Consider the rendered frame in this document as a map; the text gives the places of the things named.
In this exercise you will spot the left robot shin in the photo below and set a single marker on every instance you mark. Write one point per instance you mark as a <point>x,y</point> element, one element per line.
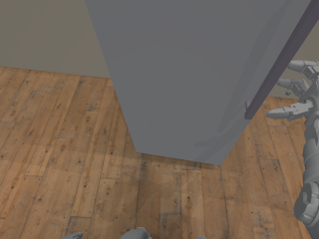
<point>142,228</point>

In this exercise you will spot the fridge door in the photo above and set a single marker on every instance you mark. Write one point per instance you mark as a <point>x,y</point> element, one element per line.
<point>184,69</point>

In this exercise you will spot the handle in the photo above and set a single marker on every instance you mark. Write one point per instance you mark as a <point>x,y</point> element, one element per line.
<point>303,28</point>

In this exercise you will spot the right robot forearm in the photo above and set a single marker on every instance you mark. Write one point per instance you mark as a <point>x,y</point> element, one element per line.
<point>311,149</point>

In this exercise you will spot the left robot thigh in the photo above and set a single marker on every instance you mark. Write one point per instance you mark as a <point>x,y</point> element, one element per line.
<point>136,234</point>

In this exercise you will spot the robot right hand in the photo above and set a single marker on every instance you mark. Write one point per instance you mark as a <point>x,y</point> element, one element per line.
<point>300,89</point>

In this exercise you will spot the robot right upper arm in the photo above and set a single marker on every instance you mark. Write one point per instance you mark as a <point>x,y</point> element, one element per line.
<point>306,208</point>

